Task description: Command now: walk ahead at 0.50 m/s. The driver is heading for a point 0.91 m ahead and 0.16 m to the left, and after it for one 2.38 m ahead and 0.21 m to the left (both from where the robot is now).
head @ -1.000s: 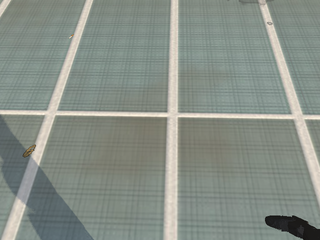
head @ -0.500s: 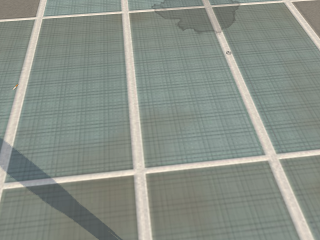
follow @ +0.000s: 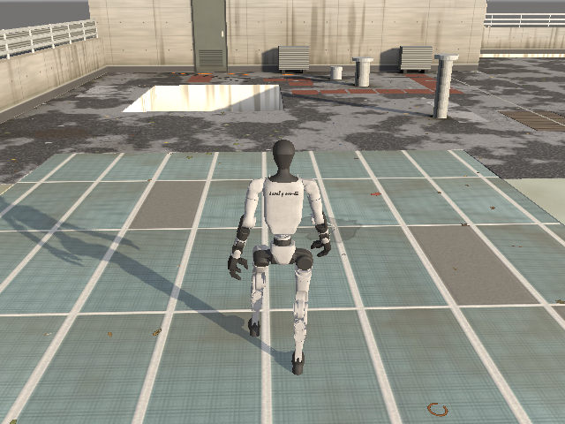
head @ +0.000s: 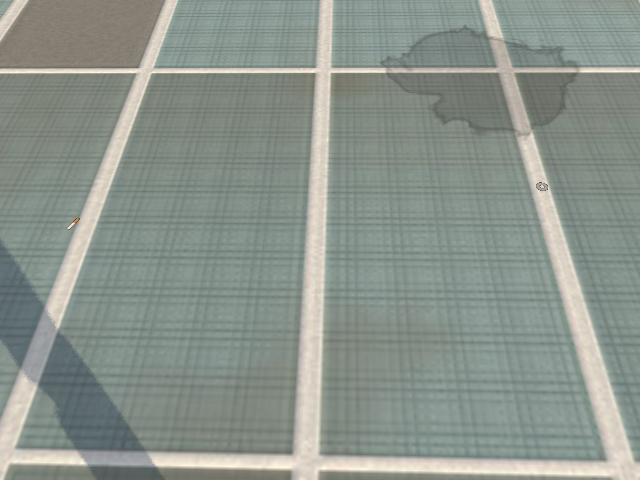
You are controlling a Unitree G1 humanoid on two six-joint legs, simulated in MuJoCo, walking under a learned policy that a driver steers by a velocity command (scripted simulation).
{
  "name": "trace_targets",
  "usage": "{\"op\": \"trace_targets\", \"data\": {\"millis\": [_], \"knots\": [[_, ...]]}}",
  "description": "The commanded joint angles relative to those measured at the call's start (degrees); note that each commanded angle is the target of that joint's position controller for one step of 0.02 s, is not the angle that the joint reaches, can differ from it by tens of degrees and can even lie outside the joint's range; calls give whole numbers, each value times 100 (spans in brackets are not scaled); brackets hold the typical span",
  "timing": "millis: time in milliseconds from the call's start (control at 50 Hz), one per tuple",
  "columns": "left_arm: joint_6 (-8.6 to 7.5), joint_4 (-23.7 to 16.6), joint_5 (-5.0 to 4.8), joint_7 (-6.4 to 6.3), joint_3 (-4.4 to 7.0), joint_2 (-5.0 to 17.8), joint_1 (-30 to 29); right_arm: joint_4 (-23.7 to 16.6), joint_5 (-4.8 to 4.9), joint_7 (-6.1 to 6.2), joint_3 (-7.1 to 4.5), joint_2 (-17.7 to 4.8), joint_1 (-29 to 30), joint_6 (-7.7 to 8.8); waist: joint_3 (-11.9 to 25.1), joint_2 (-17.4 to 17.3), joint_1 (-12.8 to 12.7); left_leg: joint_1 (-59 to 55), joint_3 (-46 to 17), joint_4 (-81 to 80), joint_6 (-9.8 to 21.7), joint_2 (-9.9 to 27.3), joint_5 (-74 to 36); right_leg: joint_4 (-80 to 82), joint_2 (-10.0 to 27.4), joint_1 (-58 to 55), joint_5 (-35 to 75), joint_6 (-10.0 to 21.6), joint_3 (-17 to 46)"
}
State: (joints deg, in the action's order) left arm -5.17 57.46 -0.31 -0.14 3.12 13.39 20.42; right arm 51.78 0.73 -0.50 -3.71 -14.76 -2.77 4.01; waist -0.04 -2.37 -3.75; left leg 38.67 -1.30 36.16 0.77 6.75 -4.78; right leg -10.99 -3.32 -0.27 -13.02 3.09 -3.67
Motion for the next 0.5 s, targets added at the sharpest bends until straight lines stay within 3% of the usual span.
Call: {"op": "trace_targets", "data": {"millis": [20,60,100,120,140,160,180,200,220,240,260,280,320,360,420,500], "knots": [[15,-83,-39,-48,197,944,288,-515,33,-99,16,-251,827,106,-524,543,-68,138,126,-450,64,-143,-12,277,1649,-30,1486,782,658],[80,-24,-57,-73,234,1001,333,-618,46,-171,16,-319,938,147,-535,586,-10,141,113,-627,189,-186,370,22,1840,-416,1849,731,706],[134,-41,-61,-92,271,1089,193,-581,54,-204,-47,-497,628,176,-311,720,236,-473,250,-740,342,-374,802,-400,1891,-594,2906,615,673],[162,-72,-70,-96,282,1128,63,-461,38,-196,-128,-647,158,185,1,801,520,-1224,435,-795,451,-582,892,-939,1793,-561,3915,531,562],[190,-109,-59,-96,234,1011,-18,-154,21,-162,-272,-901,-793,180,558,711,958,-2533,519,-824,618,-704,749,-2007,1487,-216,4325,374,337],[189,-239,36,-99,144,838,53,84,-54,-103,-394,-1312,-1868,168,1405,145,1270,-4397,-607,-598,977,278,640,-3775,1143,1046,2797,178,106],[42,-270,46,-14,-85,20,787,224,-44,-114,-458,-1683,-2222,137,2155,-1402,840,-6308,-3456,-1271,1981,1580,1691,-5826,-12,3386,-1321,-207,265],[-113,-232,-99,23,27,574,383,199,13,-109,-297,-1145,-2186,128,2110,-973,1070,-6275,-3971,-1801,1862,1493,2406,-6555,154,4081,-2036,-119,1064],[-208,-427,-244,40,114,887,-206,105,21,-79,-227,-905,-1665,150,1237,-757,1024,-5558,-3087,-1890,1580,1310,2244,-6664,465,4523,-1625,-22,975],[-236,-502,-240,2,115,892,-539,-11,-23,-70,-173,-751,-1211,169,786,-239,859,-4690,-2400,-2024,1422,1105,1739,-6412,786,4359,-1072,2,811],[-208,-512,-147,-39,160,868,-689,-48,-88,-86,-123,-577,-898,187,416,-38,680,-3881,-1908,-2188,1340,919,1208,-6026,972,4087,-730,-21,746],[-134,-491,-106,-52,186,796,-558,-43,-153,-99,-71,-429,-774,209,337,-142,463,-3398,-1585,-2348,1272,768,944,-5790,1125,3691,-511,-17,799],[8,-471,-88,-63,163,529,-395,33,-121,-109,-73,-461,-836,228,222,-193,303,-2959,-1263,-2648,1317,688,811,-5378,1216,3417,-415,-63,764],[76,-590,-42,-81,159,493,-682,108,-97,-45,-120,-670,-992,243,13,-103,297,-2800,-1012,-2876,1376,690,635,-4869,1272,3662,-54,-184,700],[79,-780,6,-58,157,483,-1255,187,-78,54,-141,-776,-1227,207,-136,-36,421,-2923,-630,-2994,1258,559,433,-3843,1246,3959,973,-311,639],[37,-972,-41,29,81,364,-2042,313,-15,90,-135,-809,-1593,174,-297,-67,679,-3029,-164,-3010,1050,345,453,-2565,965,3610,1904,-313,358]]}}
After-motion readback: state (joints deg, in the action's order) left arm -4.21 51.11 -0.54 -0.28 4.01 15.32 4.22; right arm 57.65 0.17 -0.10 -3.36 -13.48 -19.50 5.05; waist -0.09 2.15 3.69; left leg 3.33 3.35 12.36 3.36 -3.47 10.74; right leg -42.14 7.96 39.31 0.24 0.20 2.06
